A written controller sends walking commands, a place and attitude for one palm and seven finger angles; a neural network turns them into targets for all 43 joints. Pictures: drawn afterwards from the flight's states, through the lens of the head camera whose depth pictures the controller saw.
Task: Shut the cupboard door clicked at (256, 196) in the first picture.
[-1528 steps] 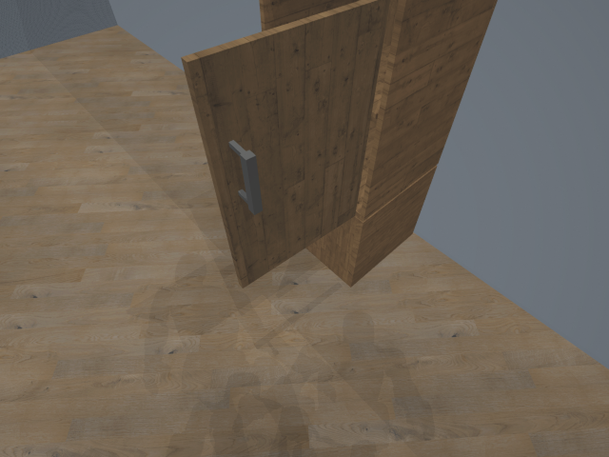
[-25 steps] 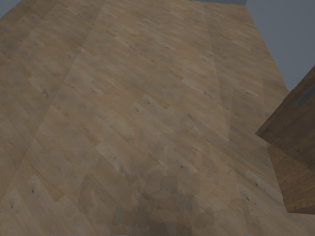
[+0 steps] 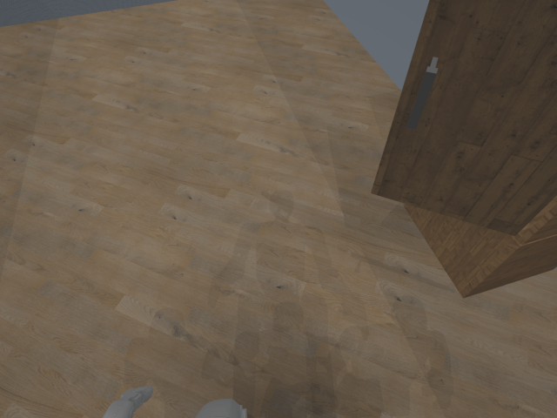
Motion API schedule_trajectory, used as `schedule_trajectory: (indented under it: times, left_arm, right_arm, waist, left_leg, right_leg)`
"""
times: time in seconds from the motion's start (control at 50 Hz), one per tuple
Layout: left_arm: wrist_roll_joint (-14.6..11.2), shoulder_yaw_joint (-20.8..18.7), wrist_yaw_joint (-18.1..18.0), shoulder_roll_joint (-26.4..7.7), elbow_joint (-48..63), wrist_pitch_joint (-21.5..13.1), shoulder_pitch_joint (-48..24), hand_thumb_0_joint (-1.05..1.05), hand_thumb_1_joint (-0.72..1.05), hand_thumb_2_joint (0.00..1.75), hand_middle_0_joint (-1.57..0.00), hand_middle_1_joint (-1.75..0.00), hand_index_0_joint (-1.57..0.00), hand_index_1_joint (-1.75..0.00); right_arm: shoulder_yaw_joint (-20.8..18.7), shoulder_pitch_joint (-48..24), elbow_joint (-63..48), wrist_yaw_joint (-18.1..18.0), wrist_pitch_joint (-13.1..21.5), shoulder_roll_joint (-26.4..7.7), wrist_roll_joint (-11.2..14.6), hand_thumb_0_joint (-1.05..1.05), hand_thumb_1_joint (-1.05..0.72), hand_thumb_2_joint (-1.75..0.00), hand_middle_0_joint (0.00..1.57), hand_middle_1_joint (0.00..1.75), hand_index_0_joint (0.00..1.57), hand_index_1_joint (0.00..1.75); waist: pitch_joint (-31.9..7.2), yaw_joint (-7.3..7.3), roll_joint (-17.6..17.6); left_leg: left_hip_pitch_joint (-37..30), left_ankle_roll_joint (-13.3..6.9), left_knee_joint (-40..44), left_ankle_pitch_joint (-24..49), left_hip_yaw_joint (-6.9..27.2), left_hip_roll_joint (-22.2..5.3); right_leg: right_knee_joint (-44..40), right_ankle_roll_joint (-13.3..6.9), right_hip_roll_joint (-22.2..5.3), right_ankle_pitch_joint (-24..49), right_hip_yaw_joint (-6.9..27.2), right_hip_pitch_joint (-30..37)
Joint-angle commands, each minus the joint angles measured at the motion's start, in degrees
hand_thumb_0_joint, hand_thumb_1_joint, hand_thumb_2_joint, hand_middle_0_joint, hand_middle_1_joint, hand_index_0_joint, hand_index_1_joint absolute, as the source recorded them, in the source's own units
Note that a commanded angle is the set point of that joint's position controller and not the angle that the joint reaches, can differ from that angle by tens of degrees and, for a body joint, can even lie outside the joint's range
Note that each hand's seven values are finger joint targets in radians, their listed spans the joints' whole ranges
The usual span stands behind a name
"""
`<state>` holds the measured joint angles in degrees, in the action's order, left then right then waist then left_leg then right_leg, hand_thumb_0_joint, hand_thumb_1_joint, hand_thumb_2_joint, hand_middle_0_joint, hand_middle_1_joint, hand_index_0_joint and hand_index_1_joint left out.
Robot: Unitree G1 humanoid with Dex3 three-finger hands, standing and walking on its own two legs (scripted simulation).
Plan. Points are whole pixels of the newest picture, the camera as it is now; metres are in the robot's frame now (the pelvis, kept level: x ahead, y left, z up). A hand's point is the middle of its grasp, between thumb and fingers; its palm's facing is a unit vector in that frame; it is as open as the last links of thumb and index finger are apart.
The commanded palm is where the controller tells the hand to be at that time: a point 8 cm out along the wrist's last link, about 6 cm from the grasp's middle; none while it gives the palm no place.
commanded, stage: turn to face it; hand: left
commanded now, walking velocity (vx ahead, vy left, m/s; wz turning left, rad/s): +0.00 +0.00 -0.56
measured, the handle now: (422, 94) +0.71 -0.27 +0.04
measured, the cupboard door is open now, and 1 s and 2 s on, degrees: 50 50 50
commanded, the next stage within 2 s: take the last steps up to it in 0.52 s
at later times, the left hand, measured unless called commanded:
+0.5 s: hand (170, 393) +0.17 +0.20 -0.16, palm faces -0.22 -0.95 -0.20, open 7.4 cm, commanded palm none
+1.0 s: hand (199, 373) +0.21 +0.16 -0.18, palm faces -0.38 -0.92 -0.12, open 7.4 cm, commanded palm none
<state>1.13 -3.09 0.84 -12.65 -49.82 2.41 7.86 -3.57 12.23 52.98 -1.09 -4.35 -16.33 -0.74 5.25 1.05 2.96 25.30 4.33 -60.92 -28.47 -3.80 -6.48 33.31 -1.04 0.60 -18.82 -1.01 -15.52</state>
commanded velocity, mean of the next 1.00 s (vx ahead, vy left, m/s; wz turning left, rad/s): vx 0.12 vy -0.06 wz -0.31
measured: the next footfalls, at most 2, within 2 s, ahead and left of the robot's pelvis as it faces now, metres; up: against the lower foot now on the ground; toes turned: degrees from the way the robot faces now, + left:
left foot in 0.24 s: +0.09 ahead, +0.13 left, +0.00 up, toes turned -4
right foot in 0.58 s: +0.02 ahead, -0.12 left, +0.00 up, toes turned -17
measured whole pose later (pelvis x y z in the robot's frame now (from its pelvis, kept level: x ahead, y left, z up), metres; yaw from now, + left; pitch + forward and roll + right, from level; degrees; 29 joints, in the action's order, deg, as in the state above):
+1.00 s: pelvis +0.09 +0.00 +0.01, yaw -22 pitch +1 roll -3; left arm 2.3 -4.4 3.0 -13.9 -57.8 3.6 13.1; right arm -1.0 19.6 55.6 -1.7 2.4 -10.3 -2.1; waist 1.5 1.6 -3.6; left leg 11.7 -1.1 -29.5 -18.4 -8.9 -4.9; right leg 62.7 -0.6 0.4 -19.8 0.4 -26.8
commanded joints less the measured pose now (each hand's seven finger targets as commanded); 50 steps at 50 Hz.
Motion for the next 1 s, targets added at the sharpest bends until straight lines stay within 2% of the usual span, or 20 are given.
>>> schedule_trajectory:
  times: [0.0, 0.12, 0.18, 0.22, 0.24, 0.34, 0.42, 0.5, 0.52, 0.56, 0.58, 0.62, 0.66, 0.74, 0.8, 0.82, 0.84, 0.86, 0.92, 0.98]
  left_arm:
    - [0.0, -2.9, -1.4, -12.1, 3.7, -1.4, 1.1, 0.00, 0.90, 0.90, -0.20, -0.30, -0.20, -0.30]
    - [0.4, -3.5, -1.2, -13.3, 2.7, -1.0, 2.4, 0.00, 0.90, 0.90, -0.20, -0.30, -0.20, -0.30]
    - [-0.3, -3.3, -1.1, -11.9, 3.2, -0.4, -0.4, 0.00, 0.90, 0.90, -0.20, -0.30, -0.20, -0.30]
    - [-0.9, -2.0, -0.4, -6.1, 4.4, -0.1, 2.8, 0.00, 0.90, 0.90, -0.20, -0.30, -0.20, -0.30]
    - [-0.4, -2.2, -0.3, -7.5, 5.0, -0.1, 1.8, 0.00, 0.90, 0.90, -0.20, -0.30, -0.20, -0.30]
    - [-0.3, -2.0, 0.8, -5.5, 2.5, 0.6, 0.7, 0.00, 0.90, 0.90, -0.20, -0.30, -0.20, -0.30]
    - [-0.2, -1.2, 0.7, -4.3, 2.6, 0.5, -0.8, 0.00, 0.90, 0.90, -0.20, -0.30, -0.20, -0.30]
    - [-0.2, -1.3, 0.5, -4.6, 0.7, -0.1, 3.9, 0.00, 0.90, 0.90, -0.20, -0.30, -0.20, -0.30]
    - [0.1, -1.6, 0.2, -6.9, 0.0, -0.6, 6.2, 0.00, 0.90, 0.90, -0.20, -0.30, -0.20, -0.30]
    - [0.4, -2.9, -0.8, -15.2, -1.2, -1.4, 10.1, 0.00, 0.90, 0.90, -0.20, -0.30, -0.20, -0.30]
    - [0.2, -2.7, -1.1, -14.9, -0.9, -1.3, 9.3, 0.00, 0.90, 0.90, -0.20, -0.30, -0.20, -0.30]
    - [0.3, -2.6, -1.9, -11.1, -1.1, -1.6, 5.4, 0.00, 0.90, 0.90, -0.20, -0.30, -0.20, -0.30]
    - [0.3, -2.1, -1.6, -9.7, -0.5, -1.8, 3.0, 0.00, 0.90, 0.90, -0.20, -0.30, -0.20, -0.30]
    - [0.6, -2.5, -0.7, -10.7, -1.6, -2.1, 3.7, 0.00, 0.90, 0.90, -0.20, -0.30, -0.20, -0.30]
    - [0.1, -2.5, -0.1, -9.9, -1.9, -1.9, 1.7, 0.00, 0.90, 0.90, -0.20, -0.30, -0.20, -0.30]
    - [-0.1, -2.0, 0.2, -7.4, -1.6, -1.8, 1.2, 0.00, 0.90, 0.90, -0.20, -0.30, -0.20, -0.30]
    - [-0.6, -1.1, 0.8, -2.8, 0.0, -1.6, 1.9, 0.00, 0.90, 0.90, -0.20, -0.30, -0.20, -0.30]
    - [0.1, -1.3, 1.2, -4.0, 2.8, -1.8, -2.6, 0.00, 0.90, 0.90, -0.20, -0.30, -0.20, -0.30]
    - [1.2, -2.1, 2.3, -5.6, 0.0, -1.7, -1.8, 0.00, 0.90, 0.90, -0.20, -0.30, -0.20, -0.30]
    - [0.7, -1.5, 2.5, -2.9, -2.5, -1.0, 2.1, 0.00, 0.90, 0.90, -0.20, -0.30, -0.20, -0.30]
  right_arm:
    - [-0.4, -1.6, -6.2, 0.0, 2.8, -3.7, -0.1, 0.00, -0.90, -0.90, 0.20, 0.30, 0.20, 0.30]
    - [-0.1, -1.8, -6.9, -0.1, 3.3, -2.9, 0.4, 0.00, -0.90, -0.90, 0.20, 0.30, 0.20, 0.30]
    - [-0.2, 4.4, -4.9, -0.7, 4.1, -3.8, 0.4, 0.00, -0.90, -0.90, 0.20, 0.30, 0.20, 0.30]
    - [-1.5, 6.8, -5.2, -0.7, 4.7, -12.2, -0.7, 0.00, -0.90, -0.90, 0.20, 0.30, 0.20, 0.30]
    - [-1.4, 6.7, -5.6, -1.0, 4.6, -12.6, -1.1, 0.00, -0.90, -0.90, 0.20, 0.30, 0.20, 0.30]
    - [-0.2, 1.4, -5.9, -1.5, 4.7, -7.3, -1.3, 0.00, -0.90, -0.90, 0.20, 0.30, 0.20, 0.30]
    - [-0.8, 4.5, -3.5, -1.1, 4.2, -7.7, -1.1, 0.00, -0.90, -0.90, 0.20, 0.30, 0.20, 0.30]
    - [-1.4, 2.5, -2.5, -0.7, 3.7, -8.5, -0.6, 0.00, -0.90, -0.90, 0.20, 0.30, 0.20, 0.30]
    - [-1.5, 2.6, -2.5, -0.4, 3.6, -7.3, -0.2, 0.00, -0.90, -0.90, 0.20, 0.30, 0.20, 0.30]
    - [-0.3, -1.2, -5.4, -0.1, 3.1, -1.9, 0.2, 0.00, -0.90, -0.90, 0.20, 0.30, 0.20, 0.30]
    - [-0.2, -2.8, -5.4, -0.4, 2.6, -1.9, 0.1, 0.00, -0.90, -0.90, 0.20, 0.30, 0.20, 0.30]
    - [-0.5, -0.7, -3.2, -0.7, 2.7, -3.1, -0.1, 0.00, -0.90, -0.90, 0.20, 0.30, 0.20, 0.30]
    - [-0.2, 0.9, -2.0, 0.1, 3.2, -2.0, -0.5, 0.00, -0.90, -0.90, 0.20, 0.30, 0.20, 0.30]
    - [-0.1, 0.1, -2.3, 0.8, 4.2, -0.9, -0.8, 0.00, -0.90, -0.90, 0.20, 0.30, 0.20, 0.30]
    - [0.0, 7.8, 0.0, 0.1, 5.5, -1.0, -0.9, 0.00, -0.90, -0.90, 0.20, 0.30, 0.20, 0.30]
    - [-0.5, 12.8, 1.7, -0.3, 6.0, -3.3, -1.1, 0.00, -0.90, -0.90, 0.20, 0.30, 0.20, 0.30]
    - [-1.8, 18.6, 2.9, -0.8, 6.6, -9.8, -2.3, 0.00, -0.90, -0.90, 0.20, 0.30, 0.20, 0.30]
    - [-2.2, 21.2, 2.9, -1.6, 6.7, -12.9, -2.2, 0.00, -0.90, -0.90, 0.20, 0.30, 0.20, 0.30]
    - [-0.1, 12.2, 1.0, -1.6, 7.5, -6.2, -1.5, 0.00, -0.90, -0.90, 0.20, 0.30, 0.20, 0.30]
    - [0.6, 13.4, 2.5, -1.8, 8.3, -4.1, -1.1, 0.00, -0.90, -0.90, 0.20, 0.30, 0.20, 0.30]
  waist:
    - [-8.2, -1.03, -12.4]
    - [-8.2, -1.47, -12.2]
    - [-8.9, 1.83, -10.9]
    - [-10.6, 1.61, 14.0]
    - [-9.4, 2.12, 12.0]
    - [-7.1, -0.39, 7.6]
    - [-8.2, 1.20, 8.8]
    - [-8.6, -1.48, 7.2]
    - [-8.9, -2.38, 2.7]
    - [-7.1, -5.01, -17.0]
    - [-5.4, -4.61, -11.4]
    - [-6.0, -2.58, -18.4]
    - [-6.9, -0.77, -14.6]
    - [-3.3, -1.39, -12.2]
    - [-3.1, 2.53, -10.8]
    - [-4.0, 4.87, -3.3]
    - [-4.9, 6.50, 14.6]
    - [-2.7, 7.66, 11.7]
    - [2.5, 2.21, 6.3]
    - [-1.6, 0.75, 5.6]
  left_leg:
    - [5.4, 1.3, 1.5, 4.0, 2.3, 0.7]
    - [-1.5, 0.6, 17.8, 5.2, 1.3, 3.9]
    - [-15.4, -0.4, 34.9, 17.6, 1.3, 4.0]
    - [-23.5, -9.4, 43.0, 28.9, 22.2, -16.6]
    - [-19.7, -14.1, 44.2, 29.9, 24.5, -21.0]
    - [-19.6, -12.5, 39.7, 45.9, 7.3, -12.1]
    - [-20.3, -12.2, 38.2, 45.5, 4.4, -11.9]
    - [-14.3, -9.3, 33.4, 35.7, 2.8, -10.8]
    - [-10.3, -6.4, 29.4, 29.1, 0.9, -8.2]
    - [4.7, -1.2, 9.1, -7.8, -3.0, 3.1]
    - [6.0, -1.6, 3.1, -6.4, 2.4, 2.8]
    - [8.9, -1.2, -2.6, -2.1, 4.0, 1.4]
    - [5.5, -0.4, 1.0, 1.6, 1.4, 1.4]
    - [-0.7, -1.0, 15.3, 2.6, -1.7, 2.5]
    - [-15.9, -1.5, 31.1, 11.7, -4.2, 4.3]
    - [-24.4, -2.4, 37.6, 9.1, 1.1, 0.9]
    - [-30.1, -7.4, 46.5, -3.4, 23.6, -15.1]
    - [-26.3, -12.8, 53.2, -9.6, 35.7, -25.0]
    - [-17.3, -9.1, 53.1, 4.4, 21.9, -18.3]
    - [-22.5, -7.2, 48.2, 29.2, 5.3, -13.2]
  right_leg:
    - [-11.8, -9.7, -13.6, 31.9, 13.9, 8.6]
    - [-10.2, -9.6, -12.7, 30.1, 18.8, 7.0]
    - [-5.3, -4.7, -8.8, 23.2, 17.6, -0.8]
    - [13.3, 1.5, 3.1, -10.1, 5.3, -13.4]
    - [24.1, 2.1, 2.0, -18.1, 3.9, -14.0]
    - [27.4, 3.7, -1.4, -10.1, 1.2, -13.2]
    - [14.8, 3.2, -0.7, -8.4, -2.2, -7.0]
    - [-4.5, 1.9, 0.2, 4.9, -3.8, 5.7]
    - [-11.2, 0.9, -2.1, 11.2, -0.3, 11.6]
    - [-16.7, -10.2, -23.2, 28.1, 22.7, 13.6]
    - [-16.1, -12.4, -21.9, 28.3, 21.0, 10.2]
    - [-15.5, -12.6, -18.3, 27.3, 18.9, 11.9]
    - [-15.1, -10.5, -13.8, 21.6, 11.9, 10.3]
    - [-18.8, -11.0, -12.7, -0.4, 13.8, 3.8]
    - [-13.9, -8.1, -8.8, -7.1, 12.3, -4.5]
    - [-5.7, -5.6, -5.5, -9.9, 9.9, -11.7]
    - [12.3, -1.5, 2.4, -13.6, 2.3, -22.5]
    - [23.4, -0.8, 0.6, -14.9, 2.9, -26.8]
    - [34.8, 0.5, -4.5, -0.2, 4.9, -25.9]
    - [33.6, 1.8, -3.5, 5.2, 3.1, -23.9]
